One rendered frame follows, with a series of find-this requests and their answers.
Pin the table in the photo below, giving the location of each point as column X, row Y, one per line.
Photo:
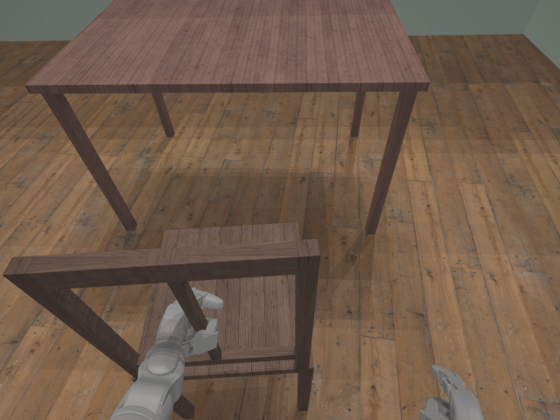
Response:
column 236, row 46

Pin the chair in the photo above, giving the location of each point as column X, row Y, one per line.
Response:
column 266, row 276

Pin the robot right hand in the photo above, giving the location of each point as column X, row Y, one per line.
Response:
column 462, row 404

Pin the robot left forearm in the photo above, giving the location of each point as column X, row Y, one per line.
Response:
column 158, row 386

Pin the robot left hand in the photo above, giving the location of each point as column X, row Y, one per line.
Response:
column 175, row 326

